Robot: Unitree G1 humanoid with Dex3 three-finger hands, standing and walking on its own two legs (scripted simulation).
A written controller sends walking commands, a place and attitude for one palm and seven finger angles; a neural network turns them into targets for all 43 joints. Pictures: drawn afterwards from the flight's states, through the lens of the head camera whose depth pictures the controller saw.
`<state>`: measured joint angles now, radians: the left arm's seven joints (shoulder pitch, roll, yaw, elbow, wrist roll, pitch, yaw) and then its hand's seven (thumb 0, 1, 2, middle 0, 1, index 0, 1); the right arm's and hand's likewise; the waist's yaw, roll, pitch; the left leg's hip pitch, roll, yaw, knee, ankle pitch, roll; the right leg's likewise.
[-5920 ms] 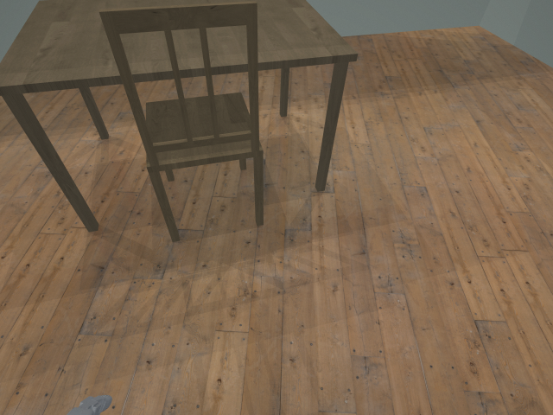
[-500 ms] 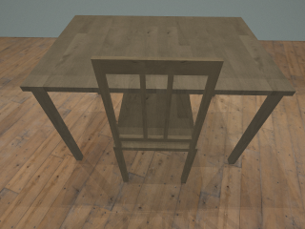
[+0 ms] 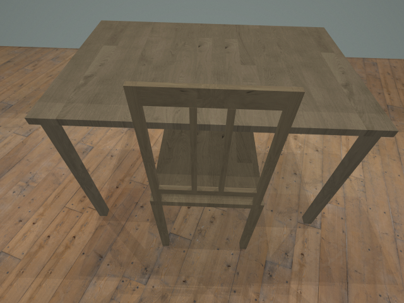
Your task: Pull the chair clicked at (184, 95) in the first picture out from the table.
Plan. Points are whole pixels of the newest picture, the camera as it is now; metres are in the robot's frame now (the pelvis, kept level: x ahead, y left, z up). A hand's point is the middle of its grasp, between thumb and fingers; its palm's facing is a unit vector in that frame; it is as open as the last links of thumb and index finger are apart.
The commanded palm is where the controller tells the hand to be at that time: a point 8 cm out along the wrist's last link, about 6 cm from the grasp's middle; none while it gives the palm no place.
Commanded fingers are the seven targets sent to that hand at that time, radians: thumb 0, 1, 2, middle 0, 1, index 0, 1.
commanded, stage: come to a stop and stand still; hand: left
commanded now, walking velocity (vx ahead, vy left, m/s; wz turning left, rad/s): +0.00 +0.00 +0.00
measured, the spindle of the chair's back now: (193, 154) +0.52 +0.06 -0.06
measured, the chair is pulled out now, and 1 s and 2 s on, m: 0.00 0.00 0.00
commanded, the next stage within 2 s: look again from close up in 0.44 s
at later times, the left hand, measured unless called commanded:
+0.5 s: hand out of the picture +0.01 +0.15 -0.18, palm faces +0.03 -0.99 -0.16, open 7.3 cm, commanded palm none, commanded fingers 0.00 0.90 0.90 -0.20 -0.30 -0.20 -0.30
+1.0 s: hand out of the picture +0.00 +0.13 -0.18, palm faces +0.04 -0.99 -0.14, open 7.3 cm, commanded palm none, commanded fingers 0.00 0.90 0.90 -0.20 -0.30 -0.20 -0.30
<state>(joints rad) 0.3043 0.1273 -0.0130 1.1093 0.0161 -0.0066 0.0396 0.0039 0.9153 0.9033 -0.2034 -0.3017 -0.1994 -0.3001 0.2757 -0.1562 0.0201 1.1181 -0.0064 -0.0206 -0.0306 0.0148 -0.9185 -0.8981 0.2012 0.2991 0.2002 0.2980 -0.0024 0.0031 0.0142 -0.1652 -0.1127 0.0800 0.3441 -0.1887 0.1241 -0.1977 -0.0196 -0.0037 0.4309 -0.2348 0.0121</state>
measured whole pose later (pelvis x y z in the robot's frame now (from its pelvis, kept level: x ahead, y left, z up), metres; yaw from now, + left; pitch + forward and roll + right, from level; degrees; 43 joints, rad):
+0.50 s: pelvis +0.02 -0.01 +0.00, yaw +0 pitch -1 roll +0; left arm 0.30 0.13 -0.02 1.13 0.01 -0.01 0.04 0.00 0.92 0.90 -0.20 -0.30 -0.20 -0.30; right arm 0.27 -0.15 0.03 1.15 0.00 -0.03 -0.04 0.01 -0.92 -0.90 0.20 0.30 0.20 0.30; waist 0.00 -0.01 0.02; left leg -0.12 -0.10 0.07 0.35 -0.22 0.11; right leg -0.14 0.00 -0.01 0.42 -0.26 0.00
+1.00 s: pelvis +0.02 -0.02 +0.00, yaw +1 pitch +0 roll +0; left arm 0.32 0.12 -0.02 1.13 0.01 -0.01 0.04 0.00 0.91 0.90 -0.20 -0.30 -0.20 -0.30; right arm 0.29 -0.13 0.03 1.16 0.00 -0.03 -0.04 0.01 -0.91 -0.90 0.20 0.30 0.20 0.30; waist 0.01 -0.02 0.02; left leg -0.12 -0.09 0.06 0.35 -0.23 0.10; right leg -0.14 0.00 -0.02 0.41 -0.26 -0.01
